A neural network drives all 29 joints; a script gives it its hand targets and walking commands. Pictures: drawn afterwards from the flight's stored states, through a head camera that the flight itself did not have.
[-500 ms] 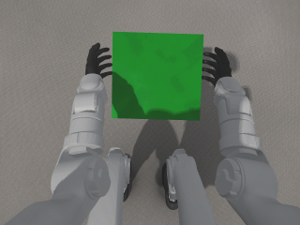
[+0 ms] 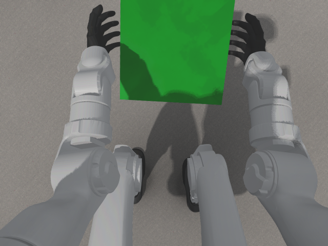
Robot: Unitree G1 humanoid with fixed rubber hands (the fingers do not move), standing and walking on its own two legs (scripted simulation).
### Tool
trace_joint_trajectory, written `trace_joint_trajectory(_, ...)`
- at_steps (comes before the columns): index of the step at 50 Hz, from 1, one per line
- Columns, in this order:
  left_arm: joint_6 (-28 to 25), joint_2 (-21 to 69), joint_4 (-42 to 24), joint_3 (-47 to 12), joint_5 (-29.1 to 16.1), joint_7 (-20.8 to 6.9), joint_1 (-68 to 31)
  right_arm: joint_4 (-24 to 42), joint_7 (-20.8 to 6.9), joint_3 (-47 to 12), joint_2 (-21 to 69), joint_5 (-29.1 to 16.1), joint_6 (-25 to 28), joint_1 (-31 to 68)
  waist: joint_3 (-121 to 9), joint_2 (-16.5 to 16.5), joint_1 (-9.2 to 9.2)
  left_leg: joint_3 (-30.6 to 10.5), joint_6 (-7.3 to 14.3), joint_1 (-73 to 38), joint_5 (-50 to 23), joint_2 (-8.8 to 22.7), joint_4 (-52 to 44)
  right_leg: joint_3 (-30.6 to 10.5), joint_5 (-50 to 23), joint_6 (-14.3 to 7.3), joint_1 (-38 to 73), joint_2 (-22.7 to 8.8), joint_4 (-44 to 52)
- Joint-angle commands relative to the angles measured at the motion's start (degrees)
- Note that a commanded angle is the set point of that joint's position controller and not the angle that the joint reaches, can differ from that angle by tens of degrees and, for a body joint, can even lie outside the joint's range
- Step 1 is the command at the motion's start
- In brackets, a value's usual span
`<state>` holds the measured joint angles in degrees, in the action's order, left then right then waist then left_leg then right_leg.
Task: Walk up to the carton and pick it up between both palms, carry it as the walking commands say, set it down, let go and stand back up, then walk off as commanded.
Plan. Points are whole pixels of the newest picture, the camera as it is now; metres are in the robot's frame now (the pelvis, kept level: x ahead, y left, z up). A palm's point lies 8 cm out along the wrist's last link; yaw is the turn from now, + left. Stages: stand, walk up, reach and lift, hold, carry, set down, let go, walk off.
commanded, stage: set down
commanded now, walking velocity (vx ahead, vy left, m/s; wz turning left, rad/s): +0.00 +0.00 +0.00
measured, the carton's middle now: (172, 54) +0.54 -0.02 -0.20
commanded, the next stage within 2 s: none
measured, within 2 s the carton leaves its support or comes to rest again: rests again in 1.96 s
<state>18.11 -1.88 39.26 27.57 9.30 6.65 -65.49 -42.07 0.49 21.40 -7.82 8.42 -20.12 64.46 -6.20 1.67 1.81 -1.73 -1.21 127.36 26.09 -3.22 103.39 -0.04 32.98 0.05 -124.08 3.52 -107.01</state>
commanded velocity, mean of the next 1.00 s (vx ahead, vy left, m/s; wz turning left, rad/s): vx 0.00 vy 0.00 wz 0.00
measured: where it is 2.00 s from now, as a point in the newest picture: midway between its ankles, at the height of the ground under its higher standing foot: (164, 189)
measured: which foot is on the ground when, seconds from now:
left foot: down 0.00-1.00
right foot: down 0.00-1.00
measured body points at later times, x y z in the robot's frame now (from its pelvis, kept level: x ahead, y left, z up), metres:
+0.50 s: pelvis -0.02 +0.00 -0.05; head +0.37 -0.03 +0.16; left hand +0.57 +0.13 -0.21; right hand +0.55 -0.19 -0.23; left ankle +0.12 +0.12 -0.43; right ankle +0.08 -0.11 -0.43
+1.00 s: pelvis -0.01 -0.01 -0.10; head +0.37 -0.03 +0.13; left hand +0.57 +0.13 -0.28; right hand +0.56 -0.20 -0.29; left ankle +0.12 +0.12 -0.43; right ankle +0.08 -0.11 -0.43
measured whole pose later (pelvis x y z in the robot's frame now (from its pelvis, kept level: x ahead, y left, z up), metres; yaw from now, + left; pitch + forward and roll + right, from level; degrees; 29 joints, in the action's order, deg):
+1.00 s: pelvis -0.01 -0.01 -0.10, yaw +0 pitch +32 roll +1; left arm 11.8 -15.7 59.7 15.4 -5.6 7.7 -89.1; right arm -62.2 2.7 5.9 -22.7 -4.8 -14.0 90.4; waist 29.9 2.3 0.8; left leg -1.5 -2.9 126.2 32.0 -3.6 126.6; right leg 0.8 39.4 -0.8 -123.0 4.8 -130.9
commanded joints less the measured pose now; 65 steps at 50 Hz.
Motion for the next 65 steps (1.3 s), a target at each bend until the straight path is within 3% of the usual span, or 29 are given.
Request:
trace_joint_trajectory(1,0.4,50.7,2.2,-29.0,-7.9,-15.6,-32.8,6.8,-14.8,-25.6,48.1,-9.7,3.2,38.9,-62.7,1.3,2.57,5.0,0.8,-42.4,-16.1,-5.9,-2.9,2.8,-20.1,0.8,29.1,4.0,10.0)
trace_joint_trajectory(8,-1.0,49.8,1.7,-30.3,-9.5,-14.5,-37.1,5.9,-14.3,-28.2,48.8,-12.2,4.0,44.0,-65.9,-1.4,1.56,4.4,1.0,-42.4,-17.1,-5.2,1.1,3.5,-21.0,1.5,30.1,3.5,4.6)
trace_joint_trajectory(11,-1.4,48.9,1.9,-31.3,-10.6,-13.6,-37.9,8.6,-14.0,-28.4,44.7,-12.7,5.3,46.8,-66.2,-0.4,3.27,4.9,0.6,-44.1,-17.6,-5.7,3.1,4.0,-21.4,1.6,29.3,3.6,3.2)
trace_joint_trajectory(14,-1.3,48.6,2.8,-31.8,-10.2,-13.6,-40.2,4.5,-14.4,-27.3,44.1,-12.7,4.9,47.3,-65.7,3.7,2.36,5.5,0.4,-44.1,-15.6,-5.1,4.3,2.9,-19.1,0.7,27.4,3.3,1.6)
trace_joint_trajectory(15,-1.6,49.0,1.8,-32.2,-11.5,-13.7,-42.1,3.8,-14.1,-27.6,43.9,-12.0,4.6,47.1,-66.0,-0.5,4.78,4.7,0.5,-43.2,-15.2,-4.8,4.5,4.1,-18.9,1.3,28.9,3.2,1.7)
trace_joint_trajectory(16,-1.5,45.3,1.2,-32.4,-11.8,-13.5,-44.0,4.9,-13.8,-27.7,43.4,-12.8,4.8,47.3,-67.1,-0.3,3.14,5.6,0.3,-42.0,-14.5,-5.0,5.9,3.4,-19.4,1.0,30.9,3.0,0.4)
trace_joint_trajectory(18,-2.4,46.1,-2.6,-33.6,-14.1,-13.1,-47.4,9.8,-13.7,-28.8,42.5,-13.2,5.4,52.1,-74.1,-1.7,4.75,4.8,0.8,-47.4,-18.3,-5.0,8.1,4.1,-22.1,0.8,34.1,3.0,-1.3)
trace_joint_trajectory(19,-1.9,46.5,-2.7,-34.9,-13.9,-13.1,-49.0,9.1,-14.0,-30.6,43.1,-15.4,5.4,53.7,-73.3,0.8,1.41,5.6,0.7,-46.2,-17.4,-5.0,7.8,3.1,-22.0,0.6,34.0,2.8,-1.0)
trace_joint_trajectory(20,-1.9,43.8,-3.4,-35.3,-14.6,-12.7,-49.8,10.3,-14.1,-30.6,42.3,-16.2,5.4,54.1,-78.6,0.7,2.56,5.8,0.5,-50.2,-18.1,-4.6,8.8,3.4,-22.6,0.4,35.6,3.2,-2.2)
trace_joint_trajectory(21,-1.5,43.9,-1.9,-36.3,-14.6,-12.5,-49.4,7.1,-13.8,-31.4,41.8,-17.3,5.1,54.3,-79.3,1.2,0.76,6.1,0.3,-51.3,-18.1,-4.4,9.0,3.4,-22.8,0.6,38.4,2.5,-2.8)
trace_joint_trajectory(22,-1.9,44.2,-3.5,-36.6,-16.7,-12.3,-51.2,13.9,-13.6,-32.3,41.8,-18.2,5.6,60.8,-86.7,-1.7,2.64,4.8,1.1,-55.7,-19.6,-4.6,10.8,4.6,-23.6,0.8,41.1,3.0,-4.4)
trace_joint_trajectory(23,-1.3,42.9,1.6,-36.6,-16.1,-12.4,-51.0,7.2,-13.6,-32.4,40.4,-17.5,5.3,58.2,-82.6,-0.9,1.89,5.7,0.3,-52.5,-18.1,-4.7,10.6,3.7,-23.6,0.8,41.8,3.0,-3.8)
trace_joint_trajectory(24,-1.6,46.6,-0.3,-36.1,-18.8,-12.5,-47.4,18.4,-13.0,-34.3,39.9,-18.6,5.9,61.4,-86.6,-3.0,2.64,4.5,0.9,-58.2,-23.1,-5.0,12.0,4.4,-27.1,0.7,43.2,3.1,-4.3)
trace_joint_trajectory(25,-2.2,46.5,-2.5,-37.2,-20.4,-12.5,-48.5,18.8,-12.4,-36.8,41.4,-20.5,5.6,61.5,-87.4,-4.5,0.68,4.3,1.3,-56.9,-29.9,-5.4,13.2,3.4,-34.5,1.2,47.5,2.7,-5.5)
trace_joint_trajectory(26,-1.5,45.4,7.4,-33.6,-18.5,-13.1,-45.5,13.0,-12.3,-35.4,39.7,-19.4,5.8,61.7,-75.6,-5.9,1.40,4.5,1.8,-48.6,-23.5,-5.0,13.7,3.2,-29.5,1.5,44.0,2.3,-5.0)
trace_joint_trajectory(27,-2.1,44.6,3.6,-33.1,-18.7,-13.5,-47.2,14.6,-12.1,-35.2,39.8,-18.9,6.2,62.1,-77.4,-7.7,1.23,4.7,1.8,-46.3,-22.9,-4.9,13.9,2.6,-31.3,1.1,47.9,2.1,-6.1)
trace_joint_trajectory(29,-1.2,44.1,11.2,-30.7,-16.8,-14.4,-46.1,5.8,-12.0,-33.5,39.8,-16.7,5.4,58.4,-65.5,-6.8,-0.41,5.6,1.6,-38.4,-16.5,-4.8,13.0,1.4,-26.4,0.5,45.1,1.9,-5.3)
trace_joint_trajectory(32,-2.9,42.9,8.6,-30.6,-17.6,-14.8,-49.6,6.7,-12.1,-31.6,38.9,-17.2,6.1,60.5,-61.7,-5.6,1.84,5.3,2.3,-36.8,-14.4,-4.0,15.3,1.9,-23.1,-0.1,39.9,2.1,-6.8)
trace_joint_trajectory(34,-4.3,40.9,5.9,-31.9,-19.2,-14.2,-54.6,3.7,-12.7,-30.2,38.2,-18.3,6.7,60.2,-58.7,-2.1,1.26,5.9,1.8,-40.8,-14.2,-3.5,15.7,2.2,-20.5,-1.1,35.8,1.4,-7.8)
trace_joint_trajectory(39,-5.1,38.2,13.6,-28.5,-19.1,-13.6,-54.1,-1.4,-11.8,-30.5,35.3,-19.5,8.1,66.0,-50.4,-5.2,-0.69,6.2,2.0,-34.4,-11.8,-3.8,16.8,2.1,-17.3,-0.9,35.9,1.5,-8.4)
trace_joint_trajectory(42,-6.1,36.1,10.2,-28.4,-19.1,-13.7,-57.6,-4.6,-12.3,-29.3,36.4,-19.6,8.2,62.7,-49.8,-4.5,-1.73,6.6,1.5,-34.2,-12.7,-3.3,17.7,1.6,-19.3,-0.9,36.0,1.6,-9.8)
trace_joint_trajectory(46,-7.6,36.8,8.0,-29.9,-20.5,-13.9,-59.1,-4.6,-12.5,-27.6,37.2,-18.9,9.5,60.3,-45.4,-3.4,1.17,4.9,1.8,-36.4,-17.4,-3.6,18.9,1.9,-22.3,-1.2,29.2,2.1,-11.1)
trace_joint_trajectory(48,-8.0,36.2,9.5,-30.5,-20.5,-13.4,-58.8,-1.4,-12.3,-27.9,34.3,-19.8,10.8,63.8,-46.9,-1.9,0.83,4.5,1.9,-40.2,-19.3,-3.5,20.1,2.4,-23.1,-0.7,28.5,2.1,-11.9)
trace_joint_trajectory(49,-8.3,36.3,7.7,-30.2,-20.7,-13.0,-58.8,1.6,-12.2,-30.2,34.8,-21.1,11.0,65.8,-50.6,-2.5,-1.78,5.2,1.6,-41.0,-21.8,-3.6,21.3,1.4,-25.6,-1.1,31.4,1.9,-12.4)
trace_joint_trajectory(50,-7.8,35.7,14.1,-28.9,-20.3,-12.9,-56.3,-6.4,-12.0,-29.6,34.4,-20.1,10.4,62.9,-43.3,-4.2,0.14,4.9,1.2,-38.1,-18.5,-3.6,19.5,2.3,-22.5,-0.4,29.9,1.9,-11.2)
trace_joint_trajectory(53,-8.7,36.8,8.1,-30.6,-20.7,-13.0,-55.7,-0.4,-11.8,-30.2,38.3,-20.4,11.4,60.6,-48.9,-4.4,-0.46,5.0,1.8,-37.5,-23.2,-4.1,20.9,0.9,-29.3,-0.8,34.1,2.7,-12.3)
trace_joint_trajectory(55,-8.7,35.4,11.0,-30.1,-19.7,-13.2,-54.6,-2.7,-11.8,-29.2,35.3,-21.0,11.6,60.3,-45.7,-0.9,-1.55,4.7,1.6,-40.3,-23.1,-3.5,20.9,1.1,-26.8,-0.5,28.6,2.3,-12.7)
trace_joint_trajectory(57,-9.0,35.9,9.5,-31.2,-20.8,-13.0,-56.4,-4.9,-12.2,-28.8,34.8,-20.5,11.7,58.1,-44.9,-1.5,0.69,4.5,1.2,-38.7,-22.3,-3.6,21.3,1.1,-26.9,-0.9,26.8,2.5,-13.5)
trace_joint_trajectory(65,-9.5,35.7,14.1,-28.9,-19.3,-13.9,-52.5,-6.0,-12.1,-28.2,33.3,-20.1,12.6,60.4,-33.9,-3.3,-0.48,4.1,1.9,-30.8,-16.5,-3.8,20.1,1.1,-21.0,-0.5,25.9,2.4,-13.0)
